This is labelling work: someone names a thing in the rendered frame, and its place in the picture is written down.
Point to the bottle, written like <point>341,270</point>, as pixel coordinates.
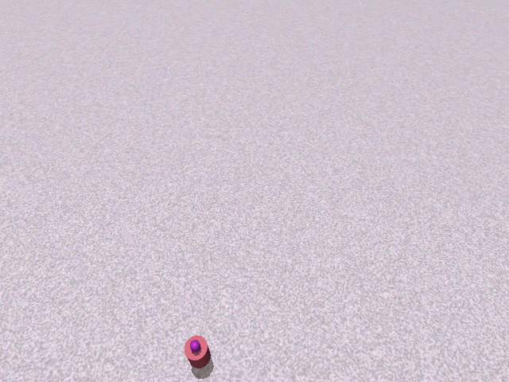
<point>197,351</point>

